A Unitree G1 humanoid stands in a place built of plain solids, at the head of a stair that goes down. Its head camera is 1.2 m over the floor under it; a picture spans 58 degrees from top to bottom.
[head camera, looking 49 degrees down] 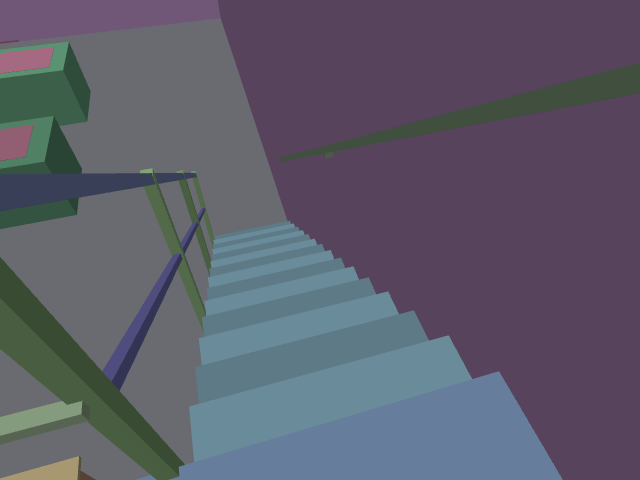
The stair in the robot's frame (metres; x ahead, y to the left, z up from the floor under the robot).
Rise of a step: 0.18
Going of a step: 0.23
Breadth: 0.91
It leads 16 degrees to the left of straight ahead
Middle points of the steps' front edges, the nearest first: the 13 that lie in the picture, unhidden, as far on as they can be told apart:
0.41 -0.08 0.00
0.63 -0.02 -0.18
0.85 0.04 -0.37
1.07 0.11 -0.55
1.28 0.17 -0.74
1.50 0.23 -0.92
1.72 0.30 -1.10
1.94 0.36 -1.29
2.16 0.42 -1.47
2.38 0.48 -1.66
2.59 0.55 -1.84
2.81 0.61 -2.02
3.03 0.67 -2.21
